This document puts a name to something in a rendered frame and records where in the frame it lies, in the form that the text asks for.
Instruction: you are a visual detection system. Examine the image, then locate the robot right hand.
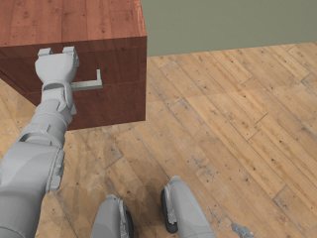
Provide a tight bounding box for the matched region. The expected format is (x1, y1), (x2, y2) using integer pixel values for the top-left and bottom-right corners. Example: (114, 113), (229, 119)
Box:
(231, 223), (257, 238)

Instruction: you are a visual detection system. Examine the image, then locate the robot left hand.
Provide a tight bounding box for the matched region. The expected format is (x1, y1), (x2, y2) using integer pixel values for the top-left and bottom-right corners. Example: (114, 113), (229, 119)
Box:
(35, 46), (80, 115)

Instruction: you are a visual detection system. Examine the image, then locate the left robot upper arm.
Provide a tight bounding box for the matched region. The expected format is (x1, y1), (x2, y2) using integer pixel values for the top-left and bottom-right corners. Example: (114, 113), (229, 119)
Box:
(0, 141), (65, 238)

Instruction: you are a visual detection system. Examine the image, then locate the robot left forearm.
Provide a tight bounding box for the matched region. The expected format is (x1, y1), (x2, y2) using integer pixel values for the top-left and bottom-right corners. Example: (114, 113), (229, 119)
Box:
(0, 79), (73, 185)

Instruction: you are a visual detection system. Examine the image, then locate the right robot shin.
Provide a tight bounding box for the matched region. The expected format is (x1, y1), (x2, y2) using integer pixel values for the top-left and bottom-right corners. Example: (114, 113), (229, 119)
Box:
(166, 176), (181, 223)

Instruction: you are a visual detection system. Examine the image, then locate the robot right thigh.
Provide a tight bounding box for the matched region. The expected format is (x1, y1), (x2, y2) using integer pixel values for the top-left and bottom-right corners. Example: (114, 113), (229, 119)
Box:
(164, 180), (216, 238)

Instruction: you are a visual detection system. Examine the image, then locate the drawer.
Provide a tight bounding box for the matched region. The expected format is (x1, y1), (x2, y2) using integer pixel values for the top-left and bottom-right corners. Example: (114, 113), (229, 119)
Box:
(0, 46), (140, 93)

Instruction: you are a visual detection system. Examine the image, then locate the cabinet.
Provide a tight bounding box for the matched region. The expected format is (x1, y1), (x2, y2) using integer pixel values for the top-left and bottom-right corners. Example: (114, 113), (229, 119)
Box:
(0, 0), (148, 131)

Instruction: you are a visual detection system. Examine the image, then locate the handle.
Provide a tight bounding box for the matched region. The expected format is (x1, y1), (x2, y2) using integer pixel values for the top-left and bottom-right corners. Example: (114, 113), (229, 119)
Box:
(71, 69), (103, 91)

